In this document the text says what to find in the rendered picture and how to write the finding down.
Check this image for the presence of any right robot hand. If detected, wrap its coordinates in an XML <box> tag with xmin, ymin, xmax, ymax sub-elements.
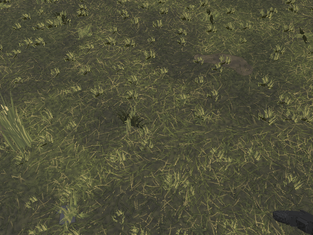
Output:
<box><xmin>273</xmin><ymin>210</ymin><xmax>313</xmax><ymax>235</ymax></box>

